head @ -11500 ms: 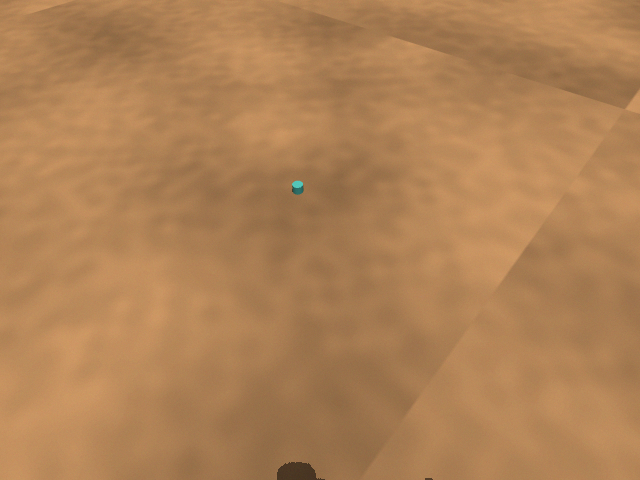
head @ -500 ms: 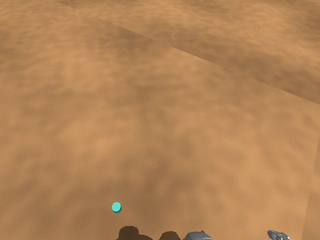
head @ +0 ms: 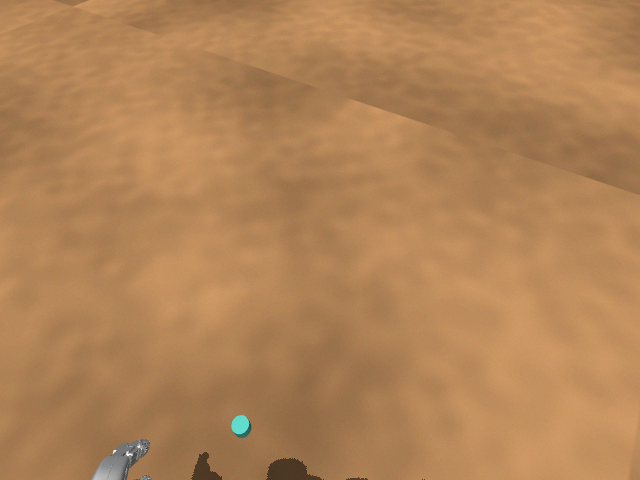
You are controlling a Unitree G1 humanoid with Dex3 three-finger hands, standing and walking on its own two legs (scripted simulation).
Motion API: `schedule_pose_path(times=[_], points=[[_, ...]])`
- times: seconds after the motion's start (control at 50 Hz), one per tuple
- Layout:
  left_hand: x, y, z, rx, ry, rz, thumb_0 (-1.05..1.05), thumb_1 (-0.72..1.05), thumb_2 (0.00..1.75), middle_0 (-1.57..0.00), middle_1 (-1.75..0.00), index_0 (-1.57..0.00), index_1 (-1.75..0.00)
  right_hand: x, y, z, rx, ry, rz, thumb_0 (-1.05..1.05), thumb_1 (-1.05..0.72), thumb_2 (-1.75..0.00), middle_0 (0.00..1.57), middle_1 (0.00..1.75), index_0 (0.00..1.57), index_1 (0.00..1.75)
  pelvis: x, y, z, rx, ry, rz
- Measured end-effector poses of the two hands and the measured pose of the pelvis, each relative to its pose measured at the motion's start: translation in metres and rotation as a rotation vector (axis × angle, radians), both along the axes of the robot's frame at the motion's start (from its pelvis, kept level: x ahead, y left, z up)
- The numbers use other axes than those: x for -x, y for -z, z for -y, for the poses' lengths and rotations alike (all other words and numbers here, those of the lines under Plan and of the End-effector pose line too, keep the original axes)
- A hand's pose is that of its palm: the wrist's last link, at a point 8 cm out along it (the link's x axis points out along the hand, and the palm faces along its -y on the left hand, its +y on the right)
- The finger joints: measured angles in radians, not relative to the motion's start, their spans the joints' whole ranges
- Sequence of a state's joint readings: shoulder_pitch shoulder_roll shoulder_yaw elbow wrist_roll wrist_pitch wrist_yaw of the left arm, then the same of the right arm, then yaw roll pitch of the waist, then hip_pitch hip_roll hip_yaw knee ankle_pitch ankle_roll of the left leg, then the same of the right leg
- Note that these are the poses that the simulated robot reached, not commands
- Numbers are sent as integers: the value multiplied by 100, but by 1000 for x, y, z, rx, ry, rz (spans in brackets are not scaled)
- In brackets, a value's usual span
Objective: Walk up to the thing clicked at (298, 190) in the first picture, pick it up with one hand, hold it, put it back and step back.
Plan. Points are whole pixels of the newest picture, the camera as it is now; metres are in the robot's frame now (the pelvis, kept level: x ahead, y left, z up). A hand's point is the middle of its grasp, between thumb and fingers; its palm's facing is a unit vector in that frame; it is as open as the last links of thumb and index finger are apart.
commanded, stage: walk up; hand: left
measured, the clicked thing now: (241, 426) +0.37 +0.26 -0.75
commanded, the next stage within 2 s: stand in 0.78 s
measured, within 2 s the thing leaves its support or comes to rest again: neither
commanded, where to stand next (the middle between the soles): -0.01 +0.00 m, yaw +1 degrees
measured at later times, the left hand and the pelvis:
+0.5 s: hand out of the picture +0.06 +0.26 -0.15, palm faces +0.03 -0.94 -0.35, open 7.4 cm; pelvis +0.00 +0.00 +0.00, yaw +1 degrees
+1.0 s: hand out of the picture +0.09 +0.25 -0.15, palm faces +0.01 -0.94 -0.34, open 7.4 cm; pelvis +0.02 +0.00 +0.01, yaw +1 degrees
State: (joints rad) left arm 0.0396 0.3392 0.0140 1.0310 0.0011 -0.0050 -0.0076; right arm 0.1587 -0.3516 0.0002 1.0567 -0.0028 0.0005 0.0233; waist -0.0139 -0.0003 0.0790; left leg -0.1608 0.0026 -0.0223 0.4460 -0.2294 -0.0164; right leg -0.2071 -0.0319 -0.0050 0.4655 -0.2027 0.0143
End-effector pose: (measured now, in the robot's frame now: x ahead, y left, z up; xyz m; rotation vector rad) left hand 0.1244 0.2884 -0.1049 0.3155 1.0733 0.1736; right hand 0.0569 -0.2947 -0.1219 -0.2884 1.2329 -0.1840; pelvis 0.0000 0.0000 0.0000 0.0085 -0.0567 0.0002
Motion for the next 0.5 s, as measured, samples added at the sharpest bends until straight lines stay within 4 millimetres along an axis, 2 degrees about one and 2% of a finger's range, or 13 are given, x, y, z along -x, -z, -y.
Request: schedule_pose_path(times=[0.06, 0.14, 0.38, 0.5], points=[[-4, 0, -1, 6, -3, 6, 1, 90, 90, -20, -30, -21, -30, 0, -5, 4, 18, 5, 1, 1, -90, -90, 20, 30, 20, 30, 0, -1, 0, 2, 0, 1], [1, 1, -3, 9, -14, -10, 1, 91, 90, -20, -30, -21, -29, -3, -10, 9, 38, 3, 4, 1, -90, -90, 20, 30, 20, 30, 1, -3, 0, 4, -4, 0], [51, 7, -10, -6, -77, -138, 1, 91, 90, -20, -30, -21, -29, -20, -9, 11, 31, -31, 7, 1, -90, -90, 20, 30, 20, 30, 2, -4, 3, 8, -14, -10], [68, 8, -11, -8, -106, -175, 1, 91, 90, -20, -30, -21, -29, -26, -6, 6, 15, -48, -5, 1, -90, -90, 20, 30, 20, 30, 1, -5, 4, 10, -21, -16]])
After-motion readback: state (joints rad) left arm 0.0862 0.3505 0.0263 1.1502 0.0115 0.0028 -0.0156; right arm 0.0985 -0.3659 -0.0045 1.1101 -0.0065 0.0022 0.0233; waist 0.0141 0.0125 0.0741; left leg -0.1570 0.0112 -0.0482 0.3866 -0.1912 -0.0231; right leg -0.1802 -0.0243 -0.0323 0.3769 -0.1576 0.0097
